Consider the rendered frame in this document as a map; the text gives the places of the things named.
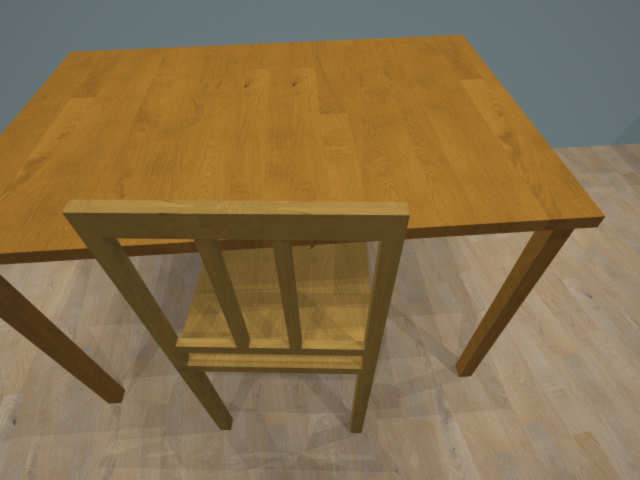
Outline table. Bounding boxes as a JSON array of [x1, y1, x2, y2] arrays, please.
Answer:
[[0, 35, 606, 404]]

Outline chair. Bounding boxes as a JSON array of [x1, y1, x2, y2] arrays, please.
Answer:
[[62, 200, 410, 433]]

